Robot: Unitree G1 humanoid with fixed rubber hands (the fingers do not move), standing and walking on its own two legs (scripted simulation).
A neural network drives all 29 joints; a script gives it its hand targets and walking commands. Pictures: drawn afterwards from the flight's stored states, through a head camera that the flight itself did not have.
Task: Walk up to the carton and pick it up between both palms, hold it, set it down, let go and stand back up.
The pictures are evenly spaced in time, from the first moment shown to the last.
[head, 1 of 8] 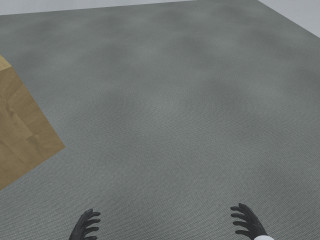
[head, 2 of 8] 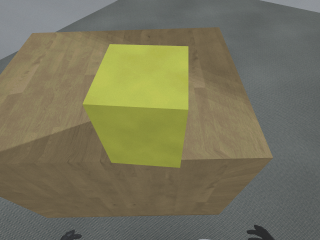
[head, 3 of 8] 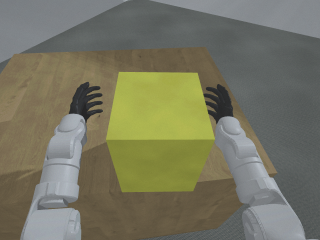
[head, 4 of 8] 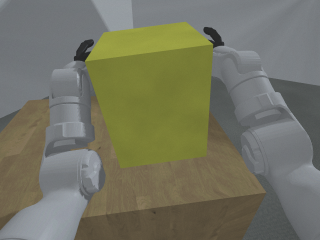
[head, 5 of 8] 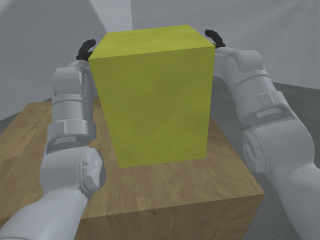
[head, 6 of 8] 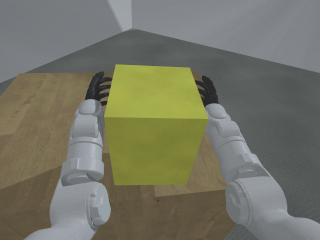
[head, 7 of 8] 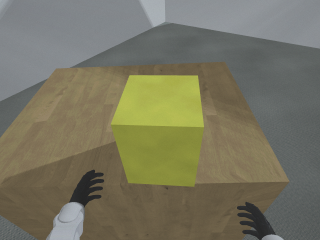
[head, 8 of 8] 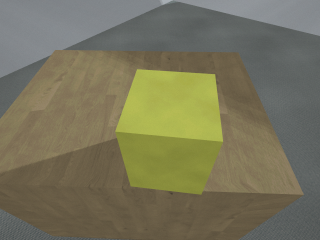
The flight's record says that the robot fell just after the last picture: no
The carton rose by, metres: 0.23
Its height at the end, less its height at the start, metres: +0.00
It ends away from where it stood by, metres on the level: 0.02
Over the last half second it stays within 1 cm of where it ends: yes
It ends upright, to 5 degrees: yes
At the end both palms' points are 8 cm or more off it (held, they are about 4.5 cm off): yes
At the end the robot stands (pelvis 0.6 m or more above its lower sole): yes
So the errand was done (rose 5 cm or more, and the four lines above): yes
